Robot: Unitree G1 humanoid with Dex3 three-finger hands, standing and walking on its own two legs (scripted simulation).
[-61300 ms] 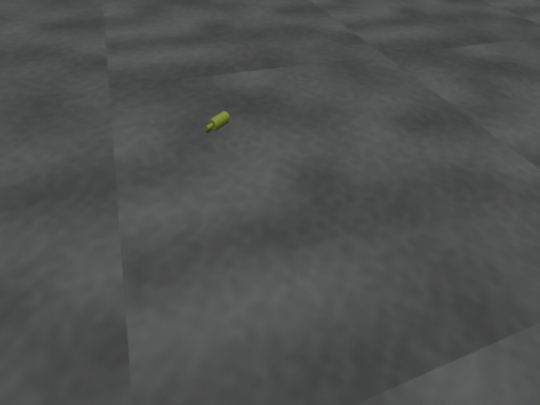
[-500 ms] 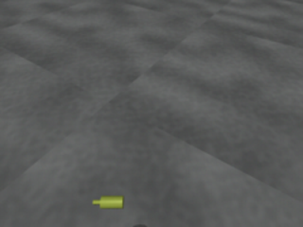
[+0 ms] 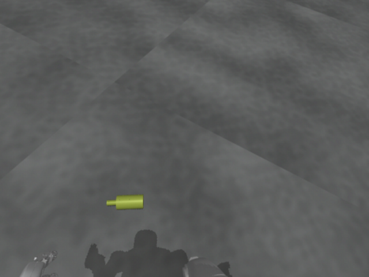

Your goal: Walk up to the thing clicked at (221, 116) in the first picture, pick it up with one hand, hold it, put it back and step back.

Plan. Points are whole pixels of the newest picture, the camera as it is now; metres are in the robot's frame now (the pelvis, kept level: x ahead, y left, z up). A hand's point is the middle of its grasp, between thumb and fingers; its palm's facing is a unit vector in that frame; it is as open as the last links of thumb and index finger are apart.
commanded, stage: step back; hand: left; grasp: from above
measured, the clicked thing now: (125, 202) +0.51 +0.21 -0.73
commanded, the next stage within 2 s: none
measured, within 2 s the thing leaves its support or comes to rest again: neither
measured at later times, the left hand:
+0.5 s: hand out of the picture +0.02 +0.24 -0.14, palm faces -0.02 -0.92 -0.39, open 7.4 cm
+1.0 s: hand out of the picture -0.21 +0.22 -0.16, palm faces -0.05 -0.91 -0.40, open 7.4 cm
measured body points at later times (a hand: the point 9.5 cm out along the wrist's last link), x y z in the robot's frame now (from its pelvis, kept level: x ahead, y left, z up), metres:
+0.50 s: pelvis -0.12 -0.02 -0.01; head -0.06 -0.02 +0.44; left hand +0.02 +0.29 -0.11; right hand -0.04 -0.34 -0.12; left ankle -0.17 +0.11 -0.69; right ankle -0.05 -0.13 -0.73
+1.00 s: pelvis -0.30 -0.06 -0.02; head -0.24 -0.06 +0.42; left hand -0.21 +0.26 -0.13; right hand -0.16 -0.38 -0.12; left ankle -0.17 +0.10 -0.73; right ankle -0.31 -0.18 -0.74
